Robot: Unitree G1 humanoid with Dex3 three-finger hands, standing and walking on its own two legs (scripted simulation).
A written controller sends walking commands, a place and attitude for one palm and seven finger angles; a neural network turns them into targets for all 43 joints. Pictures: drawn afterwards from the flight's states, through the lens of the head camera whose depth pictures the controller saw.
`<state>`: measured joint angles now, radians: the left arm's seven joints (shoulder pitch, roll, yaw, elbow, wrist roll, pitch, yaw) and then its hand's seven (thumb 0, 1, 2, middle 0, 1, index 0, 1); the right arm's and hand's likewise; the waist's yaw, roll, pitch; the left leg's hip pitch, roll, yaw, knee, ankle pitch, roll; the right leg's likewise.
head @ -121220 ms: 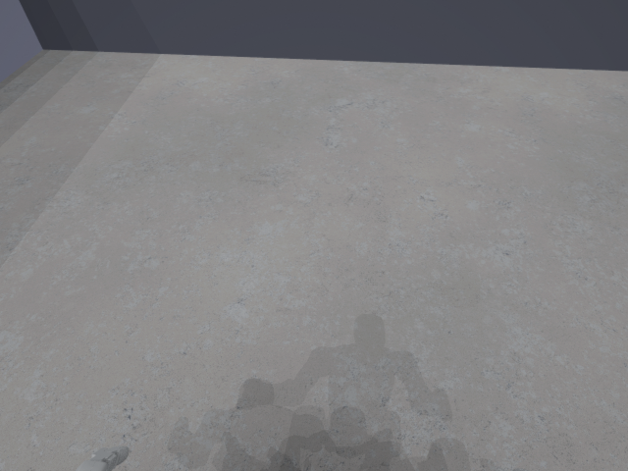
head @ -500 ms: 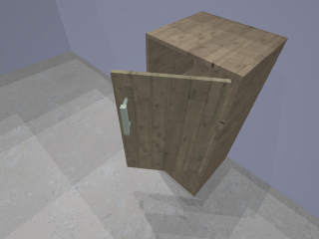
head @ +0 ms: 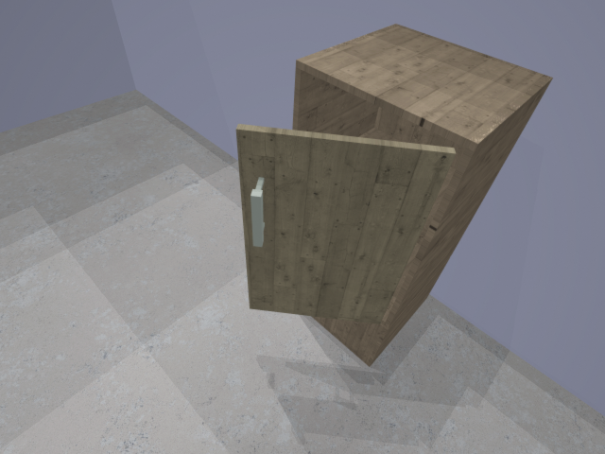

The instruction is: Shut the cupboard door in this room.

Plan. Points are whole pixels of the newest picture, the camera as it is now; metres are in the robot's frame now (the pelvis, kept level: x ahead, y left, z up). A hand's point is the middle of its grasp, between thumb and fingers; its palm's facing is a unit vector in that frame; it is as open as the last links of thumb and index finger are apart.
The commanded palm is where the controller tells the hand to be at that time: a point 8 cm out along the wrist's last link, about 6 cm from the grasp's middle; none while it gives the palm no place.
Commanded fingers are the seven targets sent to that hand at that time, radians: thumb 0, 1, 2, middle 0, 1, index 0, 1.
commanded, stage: shuffle to correct the standing spot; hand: left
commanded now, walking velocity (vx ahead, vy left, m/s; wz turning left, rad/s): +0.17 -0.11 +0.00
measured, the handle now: (259, 212) +0.56 +0.12 -0.04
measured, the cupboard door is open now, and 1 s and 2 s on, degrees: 38 38 38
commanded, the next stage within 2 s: come to a stop and stand still in 0.64 s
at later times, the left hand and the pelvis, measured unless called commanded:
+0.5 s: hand out of the picture -0.04 +0.14 -0.19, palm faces +0.02 -1.00 -0.09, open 7.4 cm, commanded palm none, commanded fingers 0.00 0.90 0.90 -0.20 -0.30 -0.20 -0.30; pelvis +0.03 -0.01 -0.01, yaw -3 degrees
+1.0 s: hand (249, 434) +0.19 +0.09 -0.16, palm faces +0.00 -0.98 -0.21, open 7.1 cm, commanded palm none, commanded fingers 0.00 0.90 0.90 -0.20 -0.30 -0.20 -0.30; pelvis +0.10 -0.08 +0.00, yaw -2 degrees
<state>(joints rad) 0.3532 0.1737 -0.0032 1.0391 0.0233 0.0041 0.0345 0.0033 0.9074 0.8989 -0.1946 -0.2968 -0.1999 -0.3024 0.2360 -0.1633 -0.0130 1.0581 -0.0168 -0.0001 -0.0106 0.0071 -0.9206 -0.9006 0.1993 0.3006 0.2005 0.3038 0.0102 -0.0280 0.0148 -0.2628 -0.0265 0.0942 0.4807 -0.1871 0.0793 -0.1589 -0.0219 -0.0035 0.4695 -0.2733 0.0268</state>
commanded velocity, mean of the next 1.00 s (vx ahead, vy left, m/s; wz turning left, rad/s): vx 0.07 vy -0.04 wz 0.00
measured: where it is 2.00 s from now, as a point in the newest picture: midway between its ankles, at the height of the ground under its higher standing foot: outside the picture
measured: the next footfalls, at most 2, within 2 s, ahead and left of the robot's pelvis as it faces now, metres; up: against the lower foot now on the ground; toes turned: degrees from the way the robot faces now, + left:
right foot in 0.82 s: +0.16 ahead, -0.20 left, +0.00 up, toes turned -10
left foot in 1.14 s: +0.16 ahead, +0.01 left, +0.00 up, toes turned +3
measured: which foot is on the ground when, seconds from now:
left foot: down 0.00-0.82, up 0.84-1.00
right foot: down 0.00-0.44, up 0.46-0.80, down 0.82-1.00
